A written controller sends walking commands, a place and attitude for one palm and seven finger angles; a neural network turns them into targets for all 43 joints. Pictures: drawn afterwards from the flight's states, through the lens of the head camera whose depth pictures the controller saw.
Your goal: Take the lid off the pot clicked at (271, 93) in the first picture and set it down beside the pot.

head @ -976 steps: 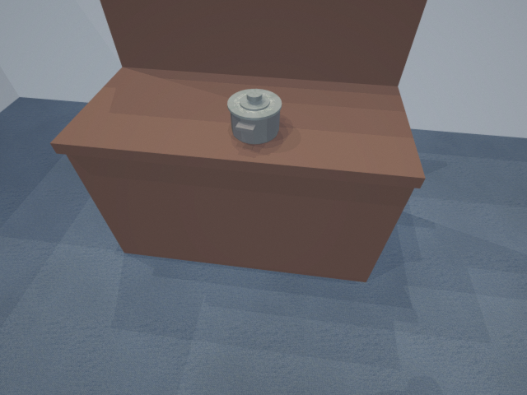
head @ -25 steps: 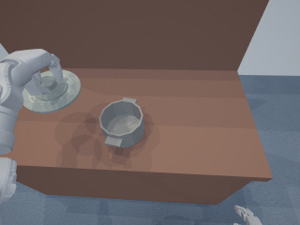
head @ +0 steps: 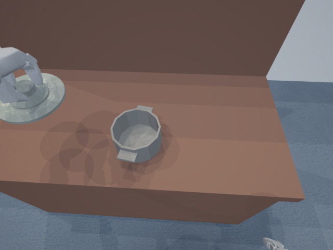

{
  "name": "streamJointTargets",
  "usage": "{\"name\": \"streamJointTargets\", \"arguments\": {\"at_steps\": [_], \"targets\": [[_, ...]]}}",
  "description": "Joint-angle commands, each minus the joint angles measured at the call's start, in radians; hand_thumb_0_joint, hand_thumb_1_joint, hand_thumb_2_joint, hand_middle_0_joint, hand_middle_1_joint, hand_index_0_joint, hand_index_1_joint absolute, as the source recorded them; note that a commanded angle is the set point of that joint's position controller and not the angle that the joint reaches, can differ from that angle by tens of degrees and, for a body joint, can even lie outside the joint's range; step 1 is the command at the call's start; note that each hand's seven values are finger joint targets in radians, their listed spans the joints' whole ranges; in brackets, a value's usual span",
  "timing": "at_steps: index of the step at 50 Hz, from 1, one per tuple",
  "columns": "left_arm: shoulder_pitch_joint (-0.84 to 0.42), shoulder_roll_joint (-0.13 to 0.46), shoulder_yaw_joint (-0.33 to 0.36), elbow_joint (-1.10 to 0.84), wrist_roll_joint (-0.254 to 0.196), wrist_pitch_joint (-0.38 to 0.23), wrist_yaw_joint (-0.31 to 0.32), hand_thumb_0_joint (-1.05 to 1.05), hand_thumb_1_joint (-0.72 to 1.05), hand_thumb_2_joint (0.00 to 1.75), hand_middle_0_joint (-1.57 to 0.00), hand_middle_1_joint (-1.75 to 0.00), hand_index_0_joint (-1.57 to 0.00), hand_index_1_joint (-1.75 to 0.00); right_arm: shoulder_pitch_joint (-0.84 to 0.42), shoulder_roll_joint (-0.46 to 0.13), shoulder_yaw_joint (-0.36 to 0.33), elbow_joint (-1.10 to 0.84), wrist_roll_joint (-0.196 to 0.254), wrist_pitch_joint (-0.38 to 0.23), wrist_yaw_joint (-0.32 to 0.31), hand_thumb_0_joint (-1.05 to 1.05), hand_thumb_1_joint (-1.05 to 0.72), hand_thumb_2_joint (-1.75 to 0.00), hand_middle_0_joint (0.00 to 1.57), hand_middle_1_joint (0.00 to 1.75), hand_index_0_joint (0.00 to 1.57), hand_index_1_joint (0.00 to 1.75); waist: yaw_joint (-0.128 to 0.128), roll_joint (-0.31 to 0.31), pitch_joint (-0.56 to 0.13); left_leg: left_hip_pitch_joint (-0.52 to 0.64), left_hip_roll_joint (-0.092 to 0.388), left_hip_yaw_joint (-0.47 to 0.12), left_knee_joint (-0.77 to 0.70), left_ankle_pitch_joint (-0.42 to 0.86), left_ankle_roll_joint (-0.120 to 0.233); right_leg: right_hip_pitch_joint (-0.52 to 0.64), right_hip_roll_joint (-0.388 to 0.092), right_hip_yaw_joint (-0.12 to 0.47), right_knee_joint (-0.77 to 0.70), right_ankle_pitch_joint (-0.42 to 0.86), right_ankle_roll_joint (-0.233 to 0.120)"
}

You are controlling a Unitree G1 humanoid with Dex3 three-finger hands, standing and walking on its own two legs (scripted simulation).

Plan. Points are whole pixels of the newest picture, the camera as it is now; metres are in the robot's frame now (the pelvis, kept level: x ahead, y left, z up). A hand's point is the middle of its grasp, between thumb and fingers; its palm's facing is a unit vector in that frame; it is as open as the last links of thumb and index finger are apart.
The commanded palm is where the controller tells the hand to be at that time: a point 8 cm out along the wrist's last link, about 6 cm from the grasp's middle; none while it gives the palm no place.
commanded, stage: move the lid sideways beside the pot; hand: left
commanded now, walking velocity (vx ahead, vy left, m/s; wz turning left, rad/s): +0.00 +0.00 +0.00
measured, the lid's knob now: (24, 88) +0.45 +0.34 +0.13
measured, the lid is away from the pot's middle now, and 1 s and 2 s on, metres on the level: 0.24 0.24 0.24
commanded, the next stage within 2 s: lower the lid onto the table in 0.12 s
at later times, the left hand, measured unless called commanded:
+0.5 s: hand (21, 91) +0.42 +0.33 +0.15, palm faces -0.38 -0.05 -0.93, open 7.5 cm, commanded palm +0.43 +0.34 +0.21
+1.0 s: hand (24, 104) +0.42 +0.34 +0.11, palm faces -0.43 -0.09 -0.90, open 7.5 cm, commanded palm +0.44 +0.35 +0.18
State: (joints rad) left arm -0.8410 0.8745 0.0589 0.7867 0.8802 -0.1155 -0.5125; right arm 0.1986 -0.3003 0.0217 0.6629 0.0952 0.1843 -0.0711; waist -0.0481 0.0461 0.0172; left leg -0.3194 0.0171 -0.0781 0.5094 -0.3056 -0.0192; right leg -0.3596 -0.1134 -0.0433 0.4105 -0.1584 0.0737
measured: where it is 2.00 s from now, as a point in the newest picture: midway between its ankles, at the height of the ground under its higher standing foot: outside the picture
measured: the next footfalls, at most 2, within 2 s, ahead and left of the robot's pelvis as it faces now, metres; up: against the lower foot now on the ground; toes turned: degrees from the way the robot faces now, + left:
none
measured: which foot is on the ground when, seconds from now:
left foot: down 0.00-1.00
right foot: down 0.00-1.00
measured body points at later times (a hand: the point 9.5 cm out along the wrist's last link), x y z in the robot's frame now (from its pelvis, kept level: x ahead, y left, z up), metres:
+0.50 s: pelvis +0.00 +0.00 +0.00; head +0.07 -0.01 +0.44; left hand +0.44 +0.33 +0.20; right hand +0.10 -0.27 -0.13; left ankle -0.03 +0.14 -0.74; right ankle +0.02 -0.18 -0.74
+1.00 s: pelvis +0.00 +0.00 +0.00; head +0.07 +0.00 +0.44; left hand +0.44 +0.34 +0.16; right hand +0.07 -0.28 -0.13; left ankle -0.03 +0.14 -0.74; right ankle +0.02 -0.18 -0.74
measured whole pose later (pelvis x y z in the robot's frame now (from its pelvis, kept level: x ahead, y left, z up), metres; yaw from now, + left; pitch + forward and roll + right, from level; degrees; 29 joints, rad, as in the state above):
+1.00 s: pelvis +0.00 +0.00 +0.00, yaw -1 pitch +8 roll -1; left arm -0.82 0.88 0.07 0.91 0.91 -0.18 -0.47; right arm 0.22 -0.30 0.02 0.68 0.09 0.19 -0.09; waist -0.07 0.03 0.02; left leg -0.39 0.03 -0.07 0.57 -0.33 -0.02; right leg -0.43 -0.10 -0.03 0.46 -0.17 0.08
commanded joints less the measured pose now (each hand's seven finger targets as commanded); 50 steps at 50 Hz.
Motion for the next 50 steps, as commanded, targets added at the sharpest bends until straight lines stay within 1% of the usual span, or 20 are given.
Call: {"name": "streamJointTargets", "arguments": {"at_steps": [1, 7, 10, 13, 14, 17, 20, 22, 24, 27, 29, 33, 34, 37, 39, 40, 43, 44, 47, 50], "targets": [[-0.473, 0.417, 0.156, -0.206, 0.006, -0.005, 0.059, 0.00, 0.70, 0.90, -0.90, -1.09, -0.86, -1.06, -0.001, -0.149, -0.046, -0.104, -0.002, -0.027, -0.003, 0.00, -0.90, -0.90, 0.20, 0.30, 0.20, 0.30, 0.010, 0.090, -0.459, 0.120, -0.056, 0.059, -0.033, 0.494, 0.079, 0.254, 0.091, -0.078, 0.038, 0.324, -0.097], [-0.512, 0.310, 0.055, -0.222, -0.012, 0.004, 0.046, 0.00, 0.70, 0.90, -0.90, -1.09, -0.86, -1.06, 0.003, -0.145, -0.047, -0.093, 0.000, -0.027, -0.004, 0.00, -0.90, -0.90, 0.20, 0.30, 0.20, 0.30, -0.012, 0.100, -0.424, 0.148, -0.048, 0.067, -0.044, 0.480, 0.078, 0.197, 0.099, -0.081, 0.011, 0.273, -0.094], [-0.542, 0.386, 0.115, -0.285, -0.007, -0.008, 0.063, 0.00, 0.70, 0.90, -0.90, -1.09, -0.86, -1.06, 0.010, -0.146, -0.047, -0.100, -0.011, -0.038, -0.008, 0.00, -0.90, -0.90, 0.20, 0.30, 0.20, 0.30, 0.001, 0.137, -0.517, 0.184, -0.053, 0.058, -0.045, 0.552, 0.079, 0.245, 0.103, -0.072, 0.023, 0.299, -0.096], [-0.475, 0.399, 0.153, -0.213, -0.011, -0.015, 0.058, 0.00, 0.70, 0.90, -0.90, -1.09, -0.86, -1.06, 0.006, -0.147, -0.044, -0.095, -0.009, -0.035, -0.007, 0.00, -0.90, -0.90, 0.20, 0.30, 0.20, 0.30, 0.008, 0.076, -0.471, 0.138, -0.054, 0.056, -0.039, 0.515, 0.080, 0.251, 0.095, -0.081, 0.024, 0.316, -0.095], [-0.485, 0.450, 0.189, -0.217, -0.015, -0.022, 0.062, 0.00, 0.70, 0.90, -0.90, -1.09, -0.86, -1.06, 0.007, -0.163, -0.047, -0.090, -0.010, -0.035, -0.007, 0.00, -0.90, -0.90, 0.20, 0.30, 0.20, 0.30, 0.010, 0.077, -0.465, 0.125, -0.053, 0.058, -0.042, 0.501, 0.077, 0.256, 0.090, -0.074, 0.028, 0.322, -0.098], [-0.459, 0.343, 0.098, -0.133, -0.009, -0.011, 0.049, 0.00, 0.70, 0.90, -0.90, -1.09, -0.86, -1.06, 0.003, -0.152, -0.043, -0.090, -0.001, -0.022, 0.002, 0.00, -0.90, -0.90, 0.20, 0.30, 0.20, 0.30, -0.003, 0.056, -0.386, 0.084, -0.051, 0.071, -0.047, 0.437, 0.071, 0.214, 0.091, -0.082, 0.026, 0.283, -0.093], [-0.507, 0.313, 0.057, -0.184, 0.015, -0.014, 0.063, 0.00, 0.70, 0.90, -0.90, -1.09, -0.86, -1.06, 0.006, -0.145, -0.047, -0.101, -0.005, -0.018, 0.006, 0.00, -0.90, -0.90, 0.20, 0.30, 0.20, 0.30, -0.006, 0.103, -0.425, 0.119, -0.050, 0.069, -0.050, 0.488, 0.068, 0.207, 0.102, -0.075, 0.026, 0.269, -0.098], [-0.460, 0.351, 0.105, -0.211, 0.014, -0.022, 0.070, 0.00, 0.70, 0.90, -0.90, -1.09, -0.86, -1.06, 0.005, -0.143, -0.051, -0.111, -0.008, -0.020, 0.007, 0.00, -0.90, -0.90, 0.20, 0.30, 0.20, 0.30, 0.005, 0.097, -0.469, 0.137, -0.052, 0.061, -0.030, 0.530, 0.074, 0.231, 0.100, -0.074, 0.038, 0.308, -0.098], [-0.442, 0.455, 0.198, -0.190, 0.005, -0.034, 0.082, 0.00, 0.70, 0.90, -0.90, -1.09, -0.86, -1.06, 0.009, -0.158, -0.052, -0.106, -0.014, -0.022, 0.001, 0.00, -0.90, -0.90, 0.20, 0.30, 0.20, 0.30, 0.011, 0.072, -0.490, 0.115, -0.059, 0.068, -0.021, 0.494, 0.079, 0.259, 0.093, -0.065, 0.046, 0.333, -0.099], [-0.448, 0.404, 0.154, -0.096, -0.014, -0.031, 0.066, 0.00, 0.70, 0.90, -0.90, -1.09, -0.86, -1.06, 0.022, -0.157, -0.047, -0.090, -0.003, -0.015, -0.007, 0.00, -0.90, -0.90, 0.20, 0.30, 0.20, 0.30, -0.004, 0.025, -0.424, 0.058, -0.055, 0.079, -0.032, 0.396, 0.080, 0.240, 0.088, -0.077, 0.042, 0.294, -0.089], [-0.507, 0.437, 0.160, -0.147, 0.003, -0.040, 0.076, 0.00, 0.70, 0.90, -0.90, -1.09, -0.86, -1.06, 0.020, -0.164, -0.054, -0.089, -0.007, -0.017, -0.009, 0.00, -0.90, -0.90, 0.20, 0.30, 0.20, 0.30, -0.003, 0.066, -0.435, 0.071, -0.057, 0.081, -0.026, 0.409, 0.078, 0.231, 0.088, -0.068, 0.046, 0.302, -0.097], [-0.486, 0.392, 0.131, -0.183, 0.026, -0.059, 0.093, 0.00, 0.70, 0.90, -0.90, -1.09, -0.86, -1.06, 0.034, -0.144, -0.054, -0.089, -0.008, -0.020, -0.014, 0.00, -0.90, -0.90, 0.20, 0.30, 0.20, 0.30, -0.002, 0.141, -0.484, 0.129, -0.054, 0.072, -0.007, 0.506, 0.080, 0.222, 0.096, -0.069, 0.052, 0.320, -0.099], [-0.468, 0.433, 0.167, -0.166, 0.020, -0.065, 0.097, 0.00, 0.70, 0.90, -0.90, -1.09, -0.86, -1.06, 0.039, -0.156, -0.057, -0.084, -0.011, -0.024, -0.016, 0.00, -0.90, -0.90, 0.20, 0.30, 0.20, 0.30, -0.003, 0.120, -0.477, 0.122, -0.052, 0.073, -0.003, 0.503, 0.078, 0.220, 0.096, -0.067, 0.053, 0.324, -0.100], [-0.461, 0.367, 0.116, -0.122, -0.009, -0.058, 0.079, 0.00, 0.70, 0.90, -0.90, -1.09, -0.86, -1.06, 0.044, -0.156, -0.053, -0.071, -0.003, -0.019, -0.019, 0.00, -0.90, -0.90, 0.20, 0.30, 0.20, 0.30, -0.016, 0.078, -0.449, 0.086, -0.053, 0.081, -0.009, 0.428, 0.082, 0.213, 0.094, -0.072, 0.050, 0.307, -0.092], [-0.475, 0.424, 0.158, -0.164, -0.002, -0.065, 0.087, 0.00, 0.70, 0.90, -0.90, -1.09, -0.86, -1.06, 0.041, -0.166, -0.060, -0.074, -0.009, -0.020, -0.018, 0.00, -0.90, -0.90, 0.20, 0.30, 0.20, 0.30, -0.007, 0.107, -0.470, 0.099, -0.055, 0.081, -0.002, 0.465, 0.081, 0.217, 0.092, -0.066, 0.059, 0.330, -0.098], [-0.461, 0.404, 0.142, -0.149, 0.007, -0.064, 0.093, 0.00, 0.70, 0.90, -0.90, -1.09, -0.86, -1.06, 0.051, -0.153, -0.056, -0.075, -0.007, -0.018, -0.019, 0.00, -0.90, -0.90, 0.20, 0.30, 0.20, 0.30, -0.010, 0.120, -0.484, 0.104, -0.057, 0.079, -0.001, 0.498, 0.080, 0.217, 0.101, -0.068, 0.063, 0.326, -0.096], [-0.408, 0.413, 0.161, -0.082, 0.012, -0.066, 0.095, 0.00, 0.70, 0.90, -0.90, -1.09, -0.86, -1.06, 0.055, -0.159, -0.055, -0.069, -0.003, -0.016, -0.022, 0.00, -0.90, -0.90, 0.20, 0.30, 0.20, 0.30, -0.008, 0.061, -0.436, 0.055, -0.055, 0.077, 0.005, 0.425, 0.080, 0.205, 0.096, -0.072, 0.067, 0.305, -0.096], [-0.410, 0.441, 0.177, -0.066, 0.011, -0.070, 0.098, 0.00, 0.70, 0.90, -0.90, -1.09, -0.86, -1.06, 0.055, -0.169, -0.056, -0.067, -0.004, -0.018, -0.023, 0.00, -0.90, -0.90, 0.20, 0.30, 0.20, 0.30, -0.009, 0.060, -0.422, 0.042, -0.055, 0.082, 0.005, 0.409, 0.080, 0.199, 0.094, -0.066, 0.066, 0.302, -0.098], [-0.453, 0.383, 0.119, -0.100, 0.016, -0.067, 0.100, 0.00, 0.70, 0.90, -0.90, -1.09, -0.86, -1.06, 0.053, -0.158, -0.055, -0.069, -0.002, -0.016, -0.024, 0.00, -0.90, -0.90, 0.20, 0.30, 0.20, 0.30, -0.019, 0.102, -0.431, 0.052, -0.054, 0.082, 0.002, 0.397, 0.079, 0.179, 0.096, -0.071, 0.063, 0.269, -0.097], [-0.456, 0.388, 0.112, -0.078, 0.022, -0.068, 0.108, 0.00, 0.70, 0.90, -0.90, -1.09, -0.86, -1.06, 0.072, -0.160, -0.053, -0.063, -0.002, -0.023, -0.030, 0.00, -0.90, -0.90, 0.20, 0.30, 0.20, 0.30, -0.026, 0.107, -0.446, 0.060, -0.053, 0.088, 0.005, 0.390, 0.080, 0.165, 0.105, -0.066, 0.061, 0.243, -0.096]]}}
